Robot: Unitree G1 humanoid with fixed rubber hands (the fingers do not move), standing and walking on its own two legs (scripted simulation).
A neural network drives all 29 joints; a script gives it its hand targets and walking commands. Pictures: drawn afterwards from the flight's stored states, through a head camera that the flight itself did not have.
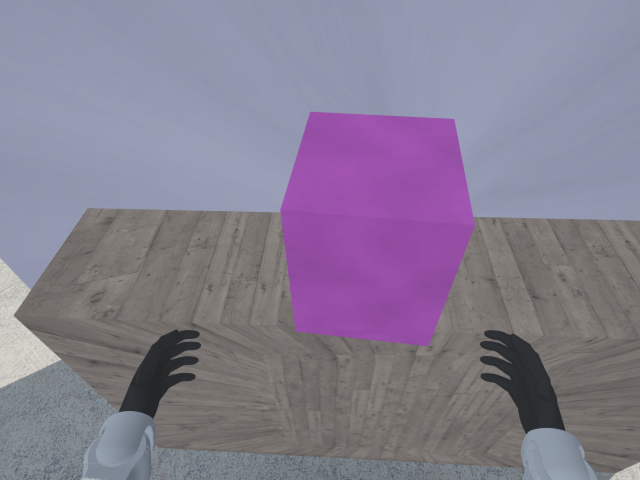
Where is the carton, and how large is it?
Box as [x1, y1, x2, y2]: [280, 112, 474, 345]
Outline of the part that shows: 310,112 280,209 295,330 428,345 474,225 454,120 445,118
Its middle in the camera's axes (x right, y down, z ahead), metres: +0.07 -0.02 +0.56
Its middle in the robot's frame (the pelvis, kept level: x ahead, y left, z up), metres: +0.43 -0.03 +0.07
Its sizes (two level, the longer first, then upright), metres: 0.210 0.200 0.250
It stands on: a pedestal, 0.72 m high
